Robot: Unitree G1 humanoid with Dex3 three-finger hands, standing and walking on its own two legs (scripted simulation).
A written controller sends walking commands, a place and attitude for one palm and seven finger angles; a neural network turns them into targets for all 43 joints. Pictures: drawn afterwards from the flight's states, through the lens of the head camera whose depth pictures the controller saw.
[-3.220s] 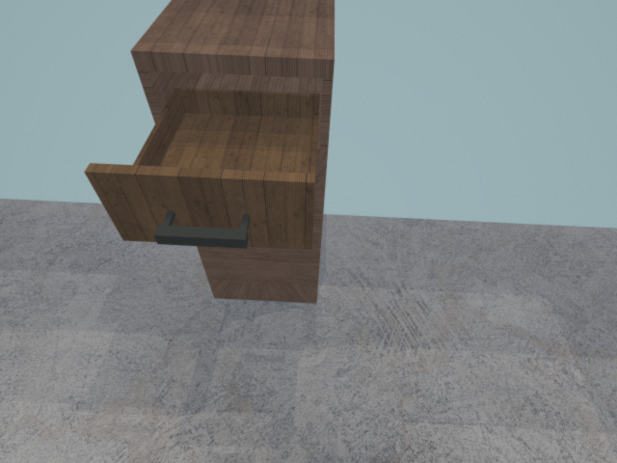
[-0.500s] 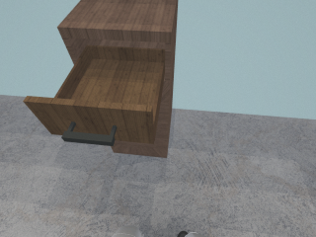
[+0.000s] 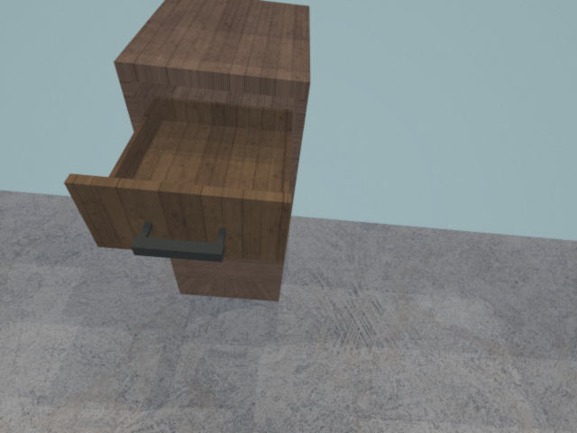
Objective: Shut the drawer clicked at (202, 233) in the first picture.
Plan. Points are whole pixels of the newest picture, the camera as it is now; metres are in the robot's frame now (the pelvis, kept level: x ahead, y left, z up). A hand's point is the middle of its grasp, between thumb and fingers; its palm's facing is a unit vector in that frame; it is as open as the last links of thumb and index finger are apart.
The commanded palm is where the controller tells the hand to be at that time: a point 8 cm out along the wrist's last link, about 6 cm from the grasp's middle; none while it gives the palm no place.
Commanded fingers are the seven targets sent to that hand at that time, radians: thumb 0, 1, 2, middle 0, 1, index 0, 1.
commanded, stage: come to a stop and stand still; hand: left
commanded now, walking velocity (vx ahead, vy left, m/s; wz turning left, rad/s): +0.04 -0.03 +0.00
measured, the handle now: (182, 239) +0.40 +0.19 +0.01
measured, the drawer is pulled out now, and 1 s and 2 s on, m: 0.30 0.30 0.30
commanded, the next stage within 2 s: look again from close up in 0.74 s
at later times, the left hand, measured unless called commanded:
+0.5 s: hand out of the picture +0.04 +0.09 -0.19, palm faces +0.09 -0.97 -0.22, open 7.2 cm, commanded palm none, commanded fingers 0.00 0.90 0.90 -0.20 -0.30 -0.20 -0.30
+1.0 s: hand out of the picture -0.02 +0.09 -0.19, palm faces +0.05 -0.98 -0.19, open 7.4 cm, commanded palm none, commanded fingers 0.00 0.90 0.90 -0.20 -0.30 -0.20 -0.30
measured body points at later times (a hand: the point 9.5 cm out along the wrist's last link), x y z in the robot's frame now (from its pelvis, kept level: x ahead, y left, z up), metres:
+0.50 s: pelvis +0.02 -0.09 -0.01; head +0.02 -0.09 +0.44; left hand +0.04 +0.14 -0.17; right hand +0.01 -0.30 -0.18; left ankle +0.01 +0.06 -0.75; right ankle -0.01 -0.16 -0.75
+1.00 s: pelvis +0.01 -0.07 -0.01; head +0.03 -0.08 +0.44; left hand -0.02 +0.14 -0.17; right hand +0.03 -0.29 -0.18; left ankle +0.00 +0.05 -0.75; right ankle -0.01 -0.16 -0.75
